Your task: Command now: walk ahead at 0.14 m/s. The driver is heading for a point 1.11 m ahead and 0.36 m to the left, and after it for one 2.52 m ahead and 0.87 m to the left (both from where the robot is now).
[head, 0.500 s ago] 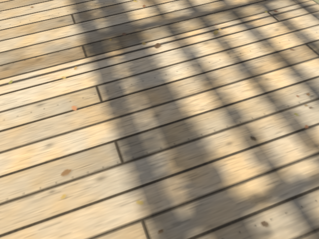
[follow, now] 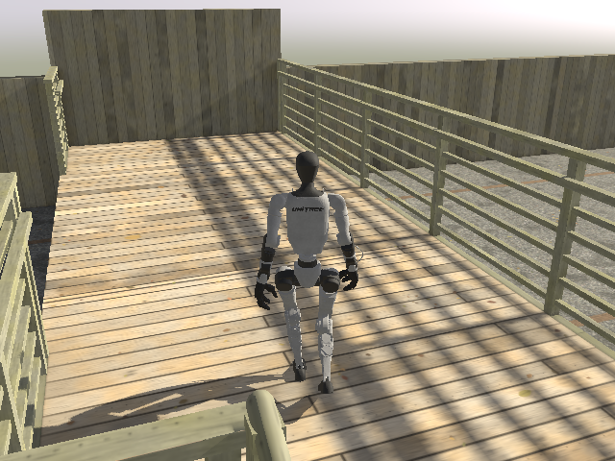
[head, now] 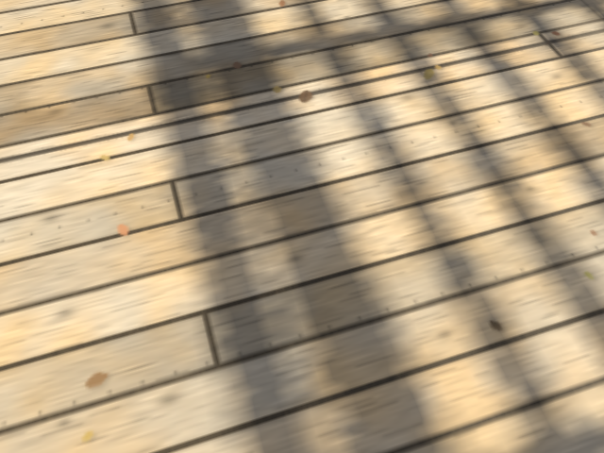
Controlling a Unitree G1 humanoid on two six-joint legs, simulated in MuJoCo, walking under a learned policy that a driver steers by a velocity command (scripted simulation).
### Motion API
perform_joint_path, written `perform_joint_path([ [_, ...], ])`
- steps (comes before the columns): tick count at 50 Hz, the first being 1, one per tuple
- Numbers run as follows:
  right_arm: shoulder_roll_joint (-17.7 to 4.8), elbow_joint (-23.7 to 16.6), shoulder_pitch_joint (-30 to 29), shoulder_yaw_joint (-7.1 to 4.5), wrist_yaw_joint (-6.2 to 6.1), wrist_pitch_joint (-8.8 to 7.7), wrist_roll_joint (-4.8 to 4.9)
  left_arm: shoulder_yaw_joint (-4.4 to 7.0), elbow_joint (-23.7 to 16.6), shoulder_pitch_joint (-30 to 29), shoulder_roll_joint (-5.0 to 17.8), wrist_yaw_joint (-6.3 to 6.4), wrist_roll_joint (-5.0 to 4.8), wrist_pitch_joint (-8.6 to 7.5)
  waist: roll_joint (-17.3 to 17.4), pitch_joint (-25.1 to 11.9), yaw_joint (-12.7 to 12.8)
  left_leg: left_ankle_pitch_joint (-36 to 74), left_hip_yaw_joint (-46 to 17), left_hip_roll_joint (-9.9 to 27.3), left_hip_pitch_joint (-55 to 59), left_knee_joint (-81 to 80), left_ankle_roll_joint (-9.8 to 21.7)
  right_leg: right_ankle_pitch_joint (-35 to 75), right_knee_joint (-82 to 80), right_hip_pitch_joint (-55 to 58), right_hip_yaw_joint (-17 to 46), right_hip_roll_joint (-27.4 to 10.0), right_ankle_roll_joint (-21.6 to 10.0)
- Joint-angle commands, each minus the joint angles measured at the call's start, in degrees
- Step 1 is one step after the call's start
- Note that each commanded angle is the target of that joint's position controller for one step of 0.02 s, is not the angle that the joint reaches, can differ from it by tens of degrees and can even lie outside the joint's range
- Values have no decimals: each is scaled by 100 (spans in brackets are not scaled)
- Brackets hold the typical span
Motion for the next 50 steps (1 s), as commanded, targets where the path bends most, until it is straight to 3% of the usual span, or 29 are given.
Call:
perform_joint_path([
  [1,-303,-24,569,-46,-89,-6,65,160,-156,441,604,-66,245,151,-88,-769,-54,2792,-2071,2039,1191,-1573,997,266,318,-959,202,-526,45],
  [2,-272,80,651,-18,-111,-4,42,129,-98,541,430,-94,267,253,-17,-694,42,2699,-1767,1904,715,-1708,846,337,-15,-549,114,-555,72],
  [4,-285,203,710,19,-94,-52,-47,63,-2,641,135,-78,202,385,75,-734,175,2809,-1311,1656,228,-1731,674,412,-686,-32,-32,-534,117],
  [7,-470,320,834,16,-79,-29,-118,48,-10,257,192,1,179,495,448,-722,76,1458,-1179,1477,215,-1831,502,411,-1857,-45,-183,-548,126],
  [11,-592,418,1014,-24,-99,147,-78,47,12,-206,313,22,155,549,598,-561,-126,-1202,-1593,1525,120,-2124,402,611,-2567,-48,-284,-518,130],
  [15,-444,480,993,26,-169,266,-24,-36,227,-115,107,62,138,447,285,-314,-68,-1925,-1720,1481,-102,-1874,149,991,-4003,552,-319,-500,34],
  [16,-379,531,1124,43,-176,269,-26,-49,249,-65,158,84,160,396,140,-227,-82,-2015,-1740,1410,-158,-1803,-56,1175,-4528,697,-44,-693,-8],
  [17,-288,532,1214,55,-166,257,-10,-46,271,78,313,106,215,325,-94,-209,-153,-1724,-1624,1239,-165,-1495,-245,1232,-4879,767,507,-1163,-95],
  [18,-49,581,1395,90,-143,274,83,-30,290,-217,468,101,116,288,-758,31,-427,-1119,-1049,717,224,-1316,-385,751,-5158,-101,879,-1352,-257],
  [19,-59,686,1367,101,-134,281,30,-94,287,-340,226,70,82,228,-690,-39,-424,-550,-954,681,1055,-1068,-436,496,-5433,-647,929,-1397,-228],
  [22,-182,823,1423,81,-137,267,-27,-91,331,-389,238,79,16,145,-380,-227,-449,-139,-1077,853,1542,-1027,-405,969,-5334,-565,553,-1090,-59],
  [27,-34,980,1336,132,-190,234,-4,-97,500,-68,121,77,46,178,-31,-254,-285,-152,-1126,924,1212,-1159,-409,1515,-5064,-28,381,-1012,-120],
  [46,141,1356,1442,159,-276,284,-3,-141,815,133,-31,123,53,225,-25,-159,-233,121,-1155,982,1278,-1126,-431,1790,-5022,159,296,-986,-125],
  [48,98,1374,1480,131,-266,304,-11,-101,858,267,37,114,74,240,-49,-205,-207,-894,-1077,811,1214,-1044,-386,730,-5048,135,271,-853,-200],
  [50,-12,1286,1442,55,-227,340,-45,0,790,318,236,85,97,287,-224,99,-159,-2430,-962,581,673,-698,-238,-983,-5074,-138,516,-859,-445],
])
